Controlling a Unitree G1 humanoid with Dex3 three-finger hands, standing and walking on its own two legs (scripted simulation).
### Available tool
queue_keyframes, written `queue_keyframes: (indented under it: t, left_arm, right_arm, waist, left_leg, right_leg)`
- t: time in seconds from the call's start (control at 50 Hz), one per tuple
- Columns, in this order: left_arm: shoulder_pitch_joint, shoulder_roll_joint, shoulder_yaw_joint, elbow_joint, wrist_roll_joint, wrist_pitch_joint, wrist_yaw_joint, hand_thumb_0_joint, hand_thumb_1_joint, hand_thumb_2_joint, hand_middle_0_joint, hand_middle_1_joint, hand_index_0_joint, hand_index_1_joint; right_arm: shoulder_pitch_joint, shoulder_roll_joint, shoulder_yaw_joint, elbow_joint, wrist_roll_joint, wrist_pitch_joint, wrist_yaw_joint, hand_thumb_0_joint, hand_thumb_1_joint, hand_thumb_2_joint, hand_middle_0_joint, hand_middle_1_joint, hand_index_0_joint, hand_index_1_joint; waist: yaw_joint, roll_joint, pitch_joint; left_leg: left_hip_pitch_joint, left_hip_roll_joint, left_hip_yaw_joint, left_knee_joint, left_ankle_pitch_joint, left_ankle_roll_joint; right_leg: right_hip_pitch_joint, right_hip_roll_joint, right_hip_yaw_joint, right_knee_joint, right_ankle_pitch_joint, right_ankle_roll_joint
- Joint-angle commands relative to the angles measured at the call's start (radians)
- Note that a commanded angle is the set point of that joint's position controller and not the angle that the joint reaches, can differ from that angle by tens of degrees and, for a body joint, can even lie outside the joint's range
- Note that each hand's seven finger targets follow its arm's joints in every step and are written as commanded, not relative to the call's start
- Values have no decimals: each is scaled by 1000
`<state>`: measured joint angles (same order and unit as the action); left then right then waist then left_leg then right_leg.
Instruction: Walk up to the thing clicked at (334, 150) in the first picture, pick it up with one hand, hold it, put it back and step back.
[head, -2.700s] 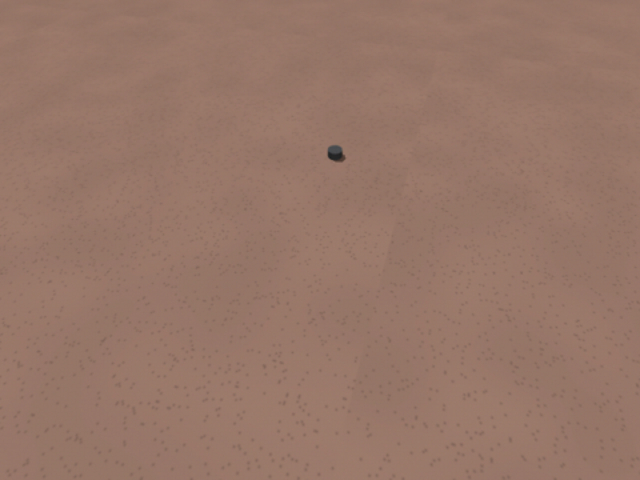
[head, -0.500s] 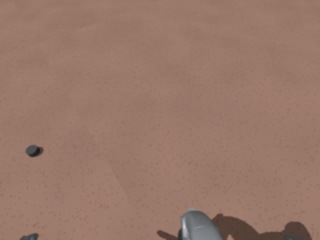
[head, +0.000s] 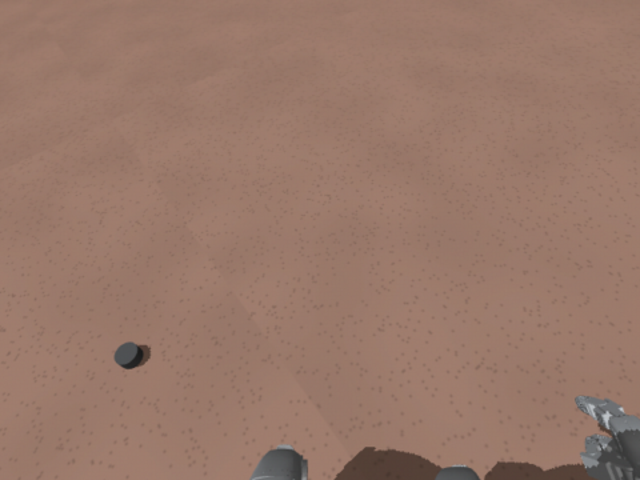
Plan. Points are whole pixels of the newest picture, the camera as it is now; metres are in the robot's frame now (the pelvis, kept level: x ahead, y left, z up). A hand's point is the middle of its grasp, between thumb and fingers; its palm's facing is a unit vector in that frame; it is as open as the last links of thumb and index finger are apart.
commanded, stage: walk up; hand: left
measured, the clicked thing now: (129, 355) +0.55 +0.75 -0.71
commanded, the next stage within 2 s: none
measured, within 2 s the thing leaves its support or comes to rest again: neither
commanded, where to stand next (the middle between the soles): +0.09 +0.78 m, yaw -36 degrees
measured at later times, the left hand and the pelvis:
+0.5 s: hand (29, 405) +0.23 +0.47 -0.08, palm faces -0.16 -0.77 -0.61, open 7.4 cm; pelvis +0.07 +0.20 +0.00, yaw -10 degrees
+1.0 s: hand out of the picture +0.26 +0.71 -0.12, palm faces -0.36 -0.78 -0.52, open 7.4 cm; pelvis +0.08 +0.45 +0.02, yaw -20 degrees
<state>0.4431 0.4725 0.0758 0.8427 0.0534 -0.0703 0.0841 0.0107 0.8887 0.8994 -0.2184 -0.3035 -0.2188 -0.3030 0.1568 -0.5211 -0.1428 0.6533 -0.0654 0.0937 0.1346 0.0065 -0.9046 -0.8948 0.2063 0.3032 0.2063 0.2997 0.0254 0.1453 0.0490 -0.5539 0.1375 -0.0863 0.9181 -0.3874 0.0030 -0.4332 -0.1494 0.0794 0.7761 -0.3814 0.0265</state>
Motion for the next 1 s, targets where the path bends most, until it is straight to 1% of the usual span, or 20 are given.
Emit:
queue_keyframes:
  t: [0.0, 0.02, 0.04, 0.12, 0.2, 0.26, 0.3, 0.32, 0.34, 0.38, 0.46, 0.52, 0.66, 0.7, 0.72, 0.74, 0.76, 0.78, 0.86, 0.98]
  left_arm:
    - [-126, 156, 61, -108, -8, -10, 41, 0, 900, 900, -200, -300, -200, -300]
    - [-87, 130, 42, -122, -23, -4, 56, 0, 900, 900, -200, -300, -200, -300]
    - [-39, 169, 43, -95, -39, -4, 81, 0, 900, 900, -200, -300, -200, -300]
    - [13, 249, 66, 11, -73, -1, 50, 0, 900, 900, -200, -300, -200, -300]
    - [7, 184, 41, -17, -75, 12, 37, 0, 900, 900, -200, -300, -200, -300]
    - [67, 178, 48, -28, -70, 11, 38, 0, 900, 900, -200, -300, -200, -300]
    - [266, 202, 78, 21, -60, 9, 52, 0, 900, 900, -200, -300, -200, -300]
    - [287, 260, 101, 13, -45, 8, 61, 0, 900, 900, -200, -300, -200, -300]
    - [240, 309, 115, -40, -31, 10, 70, 0, 900, 900, -200, -300, -200, -300]
    - [-2, 310, 102, -147, -44, 9, 80, 0, 900, 900, -200, -300, -200, -300]
    - [-110, 286, 97, -162, -25, -7, 65, 0, 900, 900, -200, -300, -200, -300]
    - [-154, 309, 112, -155, -12, -4, 44, 0, 900, 900, -200, -300, -200, -300]
    - [-77, 364, 132, -135, 6, 4, 30, 0, 900, 900, -200, -300, -200, -300]
    - [-129, 360, 123, -142, -5, 9, 28, 0, 900, 900, -200, -300, -200, -300]
    - [-177, 310, 106, -152, -7, 14, 33, 0, 900, 900, -200, -300, -200, -300]
    - [-163, 184, 69, -145, -23, 23, 39, 0, 900, 900, -200, -300, -200, -300]
    - [-181, 154, 55, -154, -34, 20, 61, 0, 900, 900, -200, -300, -200, -300]
    - [-232, 203, 53, -143, -24, 14, 77, 0, 900, 900, -200, -300, -200, -300]
    - [-77, 222, 68, -37, -71, 20, 49, 0, 900, 900, -200, -300, -200, -300]
    - [-45, 165, 48, -68, -81, 27, 39, 0, 900, 900, -200, -300, -200, -300]
  right_arm:
    - [300, -214, -97, -10, -40, -55, -43, 0, -900, -900, 200, 300, 200, 300]
    - [224, -282, -100, -41, -40, -70, -58, 0, -900, -900, 200, 300, 200, 300]
    - [128, -342, -106, -52, -9, -75, -72, 0, -900, -900, 200, 300, 200, 300]
    - [55, -147, -55, -88, -14, -76, -94, 0, -900, -900, 200, 300, 200, 300]
    - [70, -91, -34, -111, -25, -66, -101, 0, -900, -900, 200, 300, 200, 300]
    - [16, -88, -29, -150, -27, -50, -99, 0, -900, -900, 200, 300, 200, 300]
    - [-81, -82, -21, -196, -15, -45, -88, 0, -900, -900, 200, 300, 200, 300]
    - [-28, -45, -7, -193, -1, -45, -85, 0, -900, -900, 200, 300, 200, 300]
    - [76, -32, 0, -183, 4, -39, -88, 0, -900, -900, 200, 300, 200, 300]
    - [160, -136, -42, -150, -6, 1, -104, 0, -900, -900, 200, 300, 200, 300]
    - [89, -150, -41, -111, -12, 1, -73, 0, -900, -900, 200, 300, 200, 300]
    - [165, -123, -32, -79, -12, 7, -53, 0, -900, -900, 200, 300, 200, 300]
    - [92, -121, -33, -95, 0, 7, -52, 0, -900, -900, 200, 300, 200, 300]
    - [204, -121, -42, -60, 1, -6, -58, 0, -900, -900, 200, 300, 200, 300]
    - [320, -139, -56, -25, -11, -18, -66, 0, -900, -900, 200, 300, 200, 300]
    - [352, -207, -73, -19, -34, -29, -78, 0, -900, -900, 200, 300, 200, 300]
    - [227, -304, -79, -57, -29, -38, -90, 0, -900, -900, 200, 300, 200, 300]
    - [139, -346, -83, -64, -5, -37, -98, 0, -900, -900, 200, 300, 200, 300]
    - [51, -141, -33, -98, -16, -48, -119, 0, -900, -900, 200, 300, 200, 300]
    - [122, -96, -18, -113, -22, -34, -116, 0, -900, -900, 200, 300, 200, 300]
  waist:
    - [-256, 173, -103]
    - [-190, 318, -74]
    - [-136, 344, -123]
    - [-94, 130, -113]
    - [-109, 67, -113]
    - [-66, 44, -93]
    - [71, -67, -146]
    - [98, -205, -162]
    - [53, -347, -233]
    - [-34, -175, -144]
    - [-69, -166, -18]
    - [-84, -260, -26]
    - [-8, -372, -59]
    - [-74, -353, -124]
    - [-153, -245, -150]
    - [-183, 86, -75]
    - [-155, 243, -15]
    - [-135, 242, 14]
    - [-64, 30, 32]
    - [-87, 127, -59]
  left_leg:
    - [472, 10, -109, -476, -126, 3]
    - [424, 177, -374, -570, 30, 1]
    - [427, 246, -525, -616, 25, 98]
    - [498, 89, -93, -321, 639, 100]
    - [479, 92, -9, -323, 775, 144]
    - [299, 84, 50, -272, 711, 122]
    - [55, -11, 166, -34, 631, 26]
    - [-171, -73, 146, 152, 297, -29]
    - [-305, -115, 75, 372, -229, -64]
    - [-264, -78, -83, 625, -216, -87]
    - [-97, -43, -78, 564, -23, -9]
    - [-29, -52, 1, 465, 13, -4]
    - [37, -57, 84, 105, -190, 17]
    - [180, -79, 106, -101, -141, 41]
    - [316, -79, 58, -257, -114, 48]
    - [313, 14, -134, -487, -202, 44]
    - [236, 187, -402, -537, 26, 100]
    - [126, 267, -568, -597, -41, 207]
    - [246, 75, -137, -348, 463, 109]
    - [405, 61, -40, -286, 725, 120]
  right_leg:
    - [-421, 178, -102, 404, -168, -86]
    - [-554, 253, -56, 584, -284, -68]
    - [-527, 176, 32, 629, -224, -111]
    - [-425, 106, -27, 473, -62, -57]
    - [-265, 117, -127, 240, -34, -46]
    - [-31, 99, -160, 39, 107, -76]
    - [363, 116, -157, -196, 347, -124]
    - [561, 31, 22, -228, 360, -183]
    - [616, -251, 413, -263, 350, -296]
    - [303, -414, 630, -399, 59, -432]
    - [-46, -174, 297, -381, -102, -268]
    - [-106, -64, 136, -324, -155, -214]
    - [-71, -71, 226, -267, -137, -229]
    - [-99, -76, 213, -184, -43, -202]
    - [-194, -26, 139, 18, 4, -145]
    - [-365, 191, -23, 325, -128, -94]
    - [-515, 296, -39, 465, -261, -59]
    - [-455, 205, 7, 535, -228, -90]
    - [-365, 188, -8, 523, -86, -72]
    - [-167, 159, -98, 189, -38, -58]
